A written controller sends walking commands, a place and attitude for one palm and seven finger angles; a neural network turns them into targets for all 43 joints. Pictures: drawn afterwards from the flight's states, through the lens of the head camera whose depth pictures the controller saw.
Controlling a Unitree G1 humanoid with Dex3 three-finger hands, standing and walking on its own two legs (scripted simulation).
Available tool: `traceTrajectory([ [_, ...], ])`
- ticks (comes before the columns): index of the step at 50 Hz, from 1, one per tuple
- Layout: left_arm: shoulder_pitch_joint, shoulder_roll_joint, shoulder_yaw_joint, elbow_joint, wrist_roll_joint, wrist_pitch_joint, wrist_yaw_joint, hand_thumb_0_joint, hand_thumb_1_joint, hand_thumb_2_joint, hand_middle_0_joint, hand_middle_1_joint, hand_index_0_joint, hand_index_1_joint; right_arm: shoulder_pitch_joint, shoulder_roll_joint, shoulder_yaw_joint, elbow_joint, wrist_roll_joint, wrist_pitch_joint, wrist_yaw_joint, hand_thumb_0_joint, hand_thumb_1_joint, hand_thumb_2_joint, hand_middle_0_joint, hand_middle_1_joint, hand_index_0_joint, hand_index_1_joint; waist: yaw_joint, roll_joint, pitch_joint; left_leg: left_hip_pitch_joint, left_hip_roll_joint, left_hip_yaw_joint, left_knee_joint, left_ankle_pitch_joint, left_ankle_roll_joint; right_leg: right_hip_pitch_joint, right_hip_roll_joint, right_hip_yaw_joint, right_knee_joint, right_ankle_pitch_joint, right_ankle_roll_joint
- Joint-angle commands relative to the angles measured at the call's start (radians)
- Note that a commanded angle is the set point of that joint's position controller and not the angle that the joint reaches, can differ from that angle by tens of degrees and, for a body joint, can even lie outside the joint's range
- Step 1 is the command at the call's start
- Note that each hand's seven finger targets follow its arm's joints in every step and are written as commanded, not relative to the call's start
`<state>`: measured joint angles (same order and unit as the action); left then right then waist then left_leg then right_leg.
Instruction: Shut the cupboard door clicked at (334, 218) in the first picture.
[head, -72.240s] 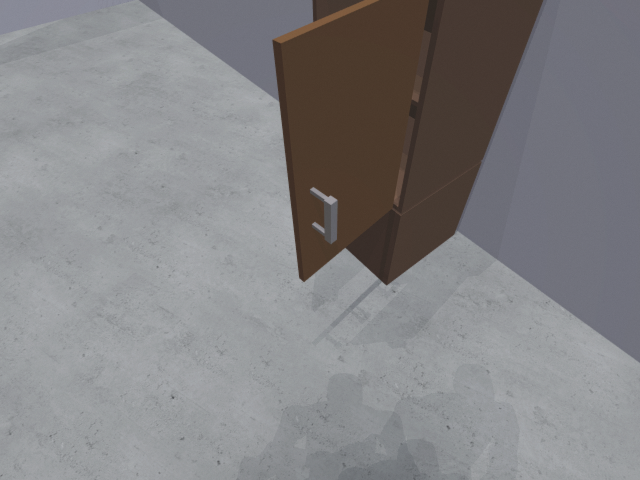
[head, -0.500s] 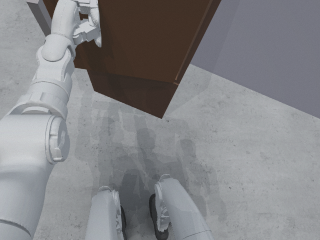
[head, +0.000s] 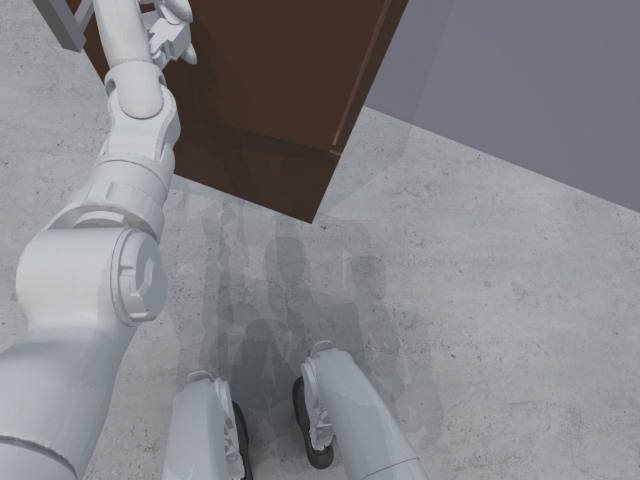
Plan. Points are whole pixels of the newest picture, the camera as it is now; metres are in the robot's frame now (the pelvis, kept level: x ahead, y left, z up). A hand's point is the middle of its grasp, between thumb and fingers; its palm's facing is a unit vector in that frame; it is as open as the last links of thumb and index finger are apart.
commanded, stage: pull the fist back off the door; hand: left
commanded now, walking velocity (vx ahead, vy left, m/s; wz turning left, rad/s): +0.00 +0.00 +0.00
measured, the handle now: out of the picture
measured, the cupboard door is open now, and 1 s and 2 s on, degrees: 7 7 7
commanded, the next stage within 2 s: draw the hand back to the body in 0.62 s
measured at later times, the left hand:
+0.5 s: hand (197, 93) +0.52 +0.04 +0.06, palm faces +0.05 -1.00 -0.04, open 3.1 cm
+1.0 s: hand (128, 126) +0.46 +0.09 +0.11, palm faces +0.10 -0.99 -0.06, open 3.1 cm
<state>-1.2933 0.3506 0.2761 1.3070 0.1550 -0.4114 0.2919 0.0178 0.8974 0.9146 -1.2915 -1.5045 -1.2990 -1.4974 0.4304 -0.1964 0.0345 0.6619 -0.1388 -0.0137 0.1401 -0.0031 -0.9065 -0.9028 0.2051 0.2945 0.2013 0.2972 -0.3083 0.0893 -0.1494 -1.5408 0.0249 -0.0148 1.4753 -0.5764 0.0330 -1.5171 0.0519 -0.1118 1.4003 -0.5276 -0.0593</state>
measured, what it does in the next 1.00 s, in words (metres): rises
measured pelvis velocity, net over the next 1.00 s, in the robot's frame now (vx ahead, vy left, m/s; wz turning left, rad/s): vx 0.02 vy -0.01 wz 0.03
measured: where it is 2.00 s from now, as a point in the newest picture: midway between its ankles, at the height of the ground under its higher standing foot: (277, 451)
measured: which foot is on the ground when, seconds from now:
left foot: down 0.00-1.00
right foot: down 0.00-1.00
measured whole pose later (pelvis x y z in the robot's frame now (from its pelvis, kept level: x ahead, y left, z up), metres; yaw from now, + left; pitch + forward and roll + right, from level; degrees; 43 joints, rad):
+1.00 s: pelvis +0.02 -0.01 +0.08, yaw +2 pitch +23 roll +1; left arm -0.55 0.12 0.12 0.79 -0.06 -0.50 0.16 0.02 0.90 0.90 -1.29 -1.50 -1.30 -1.50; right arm 0.35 -0.21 -0.01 0.61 -0.02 0.09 0.05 0.00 -0.91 -0.90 0.20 0.29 0.20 0.30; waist -0.10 0.06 -0.14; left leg -1.03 0.00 0.05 1.14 -0.50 0.02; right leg -1.05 0.04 -0.03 1.15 -0.49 -0.06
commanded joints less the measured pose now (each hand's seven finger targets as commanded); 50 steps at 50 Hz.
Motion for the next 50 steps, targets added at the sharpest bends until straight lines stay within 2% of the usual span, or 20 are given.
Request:
traceTrajectory([
  [1, -0.528, 0.152, 0.044, -0.227, -0.041, -0.083, -0.025, 0.000, 0.900, 0.900, -1.300, -1.500, -1.300, -1.500, 0.256, -0.226, -0.083, -0.020, 0.021, 0.004, -0.016, 0.000, -0.900, -0.900, 0.200, 0.300, 0.200, 0.300, -0.030, 0.130, -0.734, 0.503, -0.013, -0.065, -0.169, 0.340, 0.003, 0.496, -0.002, 0.102, -0.219, 0.324, 0.042],
  [3, -0.450, 0.172, 0.080, -0.224, -0.048, -0.108, -0.021, 0.000, 0.900, 0.900, -1.300, -1.500, -1.300, -1.500, 0.250, -0.218, -0.078, -0.029, 0.020, 0.003, -0.018, 0.000, -0.900, -0.900, 0.200, 0.300, 0.200, 0.300, -0.002, 0.102, -0.705, 0.480, -0.015, -0.053, -0.184, 0.344, 0.004, 0.533, -0.002, 0.107, -0.222, 0.346, 0.041],
  [5, -0.350, 0.131, 0.069, -0.241, -0.042, -0.146, -0.013, 0.000, 0.900, 0.900, -1.300, -1.500, -1.300, -1.500, 0.239, -0.206, -0.083, -0.036, 0.019, 0.004, -0.012, 0.000, -0.900, -0.900, 0.200, 0.300, 0.200, 0.300, 0.023, 0.096, -0.690, 0.497, -0.015, -0.044, -0.190, 0.386, 0.000, 0.552, -0.003, 0.107, -0.221, 0.397, 0.040],
  [7, -0.252, 0.045, 0.020, -0.209, -0.044, -0.162, -0.014, 0.000, 0.900, 0.900, -1.300, -1.500, -1.300, -1.500, 0.224, -0.199, -0.090, -0.034, 0.022, 0.007, -0.005, 0.000, -0.900, -0.900, 0.200, 0.300, 0.200, 0.300, 0.019, 0.030, -0.632, 0.458, -0.019, -0.027, -0.195, 0.364, 0.003, 0.577, -0.004, 0.115, -0.238, 0.413, 0.045],
  [11, -0.175, -0.027, -0.023, -0.206, -0.061, -0.175, -0.023, 0.000, 0.900, 0.900, -1.300, -1.500, -1.300, -1.500, 0.206, -0.198, -0.100, -0.036, 0.032, 0.019, -0.008, 0.000, -0.900, -0.900, 0.200, 0.300, 0.200, 0.300, 0.027, -0.031, -0.567, 0.425, -0.031, -0.006, -0.214, 0.329, 0.006, 0.623, -0.009, 0.129, -0.263, 0.427, 0.047],
  [14, -0.147, -0.096, -0.061, -0.292, -0.089, -0.211, -0.031, 0.000, 0.900, 0.900, -1.300, -1.500, -1.300, -1.500, 0.182, -0.192, -0.112, -0.044, 0.036, 0.022, -0.010, 0.000, -0.900, -0.900, 0.200, 0.300, 0.200, 0.300, 0.048, -0.001, -0.614, 0.509, -0.036, -0.009, -0.224, 0.373, -0.001, 0.618, -0.014, 0.120, -0.253, 0.465, 0.044],
  [15, -0.138, -0.090, -0.054, -0.311, -0.095, -0.225, -0.032, 0.000, 0.900, 0.900, -1.300, -1.500, -1.300, -1.500, 0.175, -0.191, -0.116, -0.042, 0.036, 0.023, -0.012, 0.000, -0.900, -0.900, 0.200, 0.300, 0.200, 0.300, 0.053, -0.009, -0.608, 0.510, -0.037, -0.005, -0.222, 0.377, -0.001, 0.629, -0.016, 0.124, -0.254, 0.476, 0.045],
  [23, -0.076, -0.200, -0.175, -0.406, -0.072, -0.297, -0.007, 0.000, 0.900, 0.900, -1.300, -1.500, -1.300, -1.500, 0.110, -0.182, -0.130, -0.044, 0.036, 0.045, -0.023, 0.000, -0.900, -0.900, 0.200, 0.300, 0.200, 0.300, 0.067, 0.018, -0.620, 0.617, -0.039, -0.011, -0.229, 0.405, -0.006, 0.595, -0.026, 0.118, -0.243, 0.481, 0.044],
  [27, 0.000, -0.188, -0.155, -0.390, -0.081, -0.293, 0.008, 0.000, 0.900, 0.900, -1.300, -1.500, -1.300, -1.500, 0.061, -0.177, -0.126, -0.057, 0.042, 0.060, -0.032, 0.000, -0.900, -0.900, 0.200, 0.300, 0.200, 0.300, 0.087, -0.045, -0.593, 0.551, -0.048, 0.002, -0.239, 0.344, -0.003, 0.654, -0.031, 0.133, -0.257, 0.459, 0.051],
  [29, -0.044, -0.204, -0.181, -0.382, -0.075, -0.296, 0.014, 0.000, 0.900, 0.900, -1.300, -1.500, -1.300, -1.500, 0.046, -0.173, -0.122, -0.053, 0.044, 0.063, -0.040, 0.000, -0.900, -0.900, 0.200, 0.300, 0.200, 0.300, 0.064, -0.061, -0.572, 0.532, -0.049, 0.002, -0.234, 0.316, 0.001, 0.641, -0.035, 0.138, -0.262, 0.443, 0.056],
  [30, -0.054, -0.154, -0.141, -0.370, -0.073, -0.297, 0.021, 0.000, 0.900, 0.900, -1.300, -1.500, -1.300, -1.500, 0.040, -0.176, -0.120, -0.048, 0.045, 0.065, -0.044, 0.000, -0.900, -0.900, 0.200, 0.300, 0.200, 0.300, 0.069, -0.064, -0.552, 0.506, -0.050, 0.004, -0.232, 0.292, 0.002, 0.648, -0.035, 0.146, -0.268, 0.422, 0.056],
  [33, -0.067, -0.168, -0.156, -0.357, -0.072, -0.305, 0.024, 0.000, 0.900, 0.900, -1.300, -1.500, -1.300, -1.500, 0.024, -0.172, -0.115, -0.055, 0.042, 0.061, -0.051, 0.000, -0.900, -0.900, 0.200, 0.300, 0.200, 0.300, 0.063, -0.078, -0.560, 0.492, -0.052, 0.005, -0.232, 0.264, 0.006, 0.648, -0.036, 0.155, -0.270, 0.397, 0.058],
  [37, -0.064, -0.134, -0.126, -0.257, -0.076, -0.284, 0.015, 0.000, 0.900, 0.900, -1.300, -1.500, -1.300, -1.500, 0.008, -0.172, -0.105, -0.046, 0.048, 0.057, -0.058, 0.000, -0.900, -0.900, 0.200, 0.300, 0.200, 0.300, 0.062, -0.103, -0.510, 0.414, -0.056, 0.010, -0.231, 0.193, 0.007, 0.649, -0.037, 0.168, -0.292, 0.313, 0.059],
  [39, 0.003, -0.066, -0.062, -0.372, -0.096, -0.291, -0.002, 0.000, 0.900, 0.900, -1.300, -1.500, -1.300, -1.500, 0.007, -0.177, -0.107, -0.081, 0.054, 0.056, -0.059, 0.000, -0.900, -0.900, 0.200, 0.300, 0.200, 0.300, 0.132, -0.032, -0.651, 0.508, -0.056, 0.018, -0.263, 0.258, -0.001, 0.736, -0.039, 0.171, -0.284, 0.379, 0.052],
  [40, 0.065, -0.043, -0.043, -0.431, -0.108, -0.287, -0.019, 0.000, 0.900, 0.900, -1.300, -1.500, -1.300, -1.500, 0.009, -0.175, -0.107, -0.104, 0.061, 0.060, -0.060, 0.000, -0.900, -0.900, 0.200, 0.300, 0.200, 0.300, 0.166, -0.033, -0.707, 0.550, -0.057, 0.019, -0.285, 0.301, -0.003, 0.799, -0.035, 0.167, -0.283, 0.431, 0.048],
  [42, 0.193, -0.068, -0.068, -0.544, -0.130, -0.258, -0.057, 0.000, 0.900, 0.900, -1.300, -1.500, -1.300, -1.500, 0.011, -0.168, -0.109, -0.137, 0.078, 0.069, -0.061, 0.000, -0.900, -0.900, 0.200, 0.300, 0.200, 0.300, 0.195, -0.045, -0.737, 0.621, -0.053, 0.023, -0.327, 0.375, -0.006, 0.880, -0.031, 0.161, -0.304, 0.527, 0.048],
  [43, 0.280, -0.105, -0.100, -0.574, -0.149, -0.231, -0.078, 0.000, 0.900, 0.900, -1.300, -1.500, -1.300, -1.500, 0.013, -0.167, -0.108, -0.152, 0.087, 0.071, -0.062, 0.000, -0.900, -0.900, 0.200, 0.300, 0.200, 0.300, 0.196, -0.070, -0.719, 0.640, -0.052, 0.024, -0.350, 0.390, -0.005, 0.912, -0.029, 0.159, -0.325, 0.555, 0.049],
  [45, 0.381, -0.105, -0.119, -0.664, -0.180, -0.176, -0.112, 0.000, 0.900, 0.900, -1.300, -1.500, -1.300, -1.500, 0.006, -0.166, -0.107, -0.171, 0.112, 0.077, -0.074, 0.000, -0.900, -0.900, 0.200, 0.300, 0.200, 0.300, 0.205, -0.133, -0.637, 0.640, -0.049, 0.034, -0.405, 0.352, -0.001, 0.978, -0.031, 0.166, -0.395, 0.537, 0.054],
  [47, 0.436, -0.121, -0.142, -0.753, -0.221, -0.135, -0.138, 0.000, 0.900, 0.900, -1.300, -1.500, -1.300, -1.500, -0.006, -0.165, -0.105, -0.180, 0.131, 0.073, -0.094, 0.000, -0.900, -0.900, 0.200, 0.300, 0.200, 0.300, 0.195, -0.212, -0.542, 0.649, -0.049, 0.039, -0.453, 0.300, 0.006, 1.019, -0.036, 0.182, -0.476, 0.483, 0.066],
  [50, 0.448, -0.144, -0.190, -0.866, -0.254, -0.135, -0.170, 0.000, 0.900, 0.900, -1.300, -1.500, -1.300, -1.500, -0.033, -0.164, -0.101, -0.168, 0.143, 0.047, -0.124, 0.000, -0.900, -0.900, 0.200, 0.300, 0.200, 0.300, 0.185, -0.198, -0.436, 0.742, -0.043, 0.034, -0.511, 0.259, 0.007, 0.983, -0.039, 0.170, -0.543, 0.374, 0.064],
])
